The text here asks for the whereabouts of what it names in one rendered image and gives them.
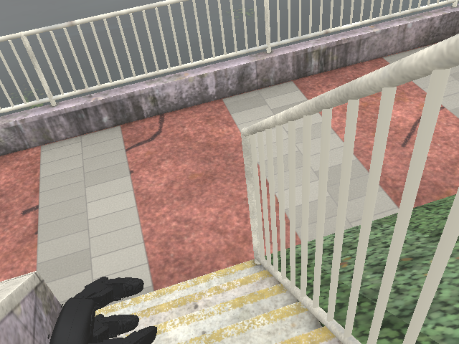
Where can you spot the robot left hand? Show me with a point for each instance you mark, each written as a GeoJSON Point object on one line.
{"type": "Point", "coordinates": [77, 323]}

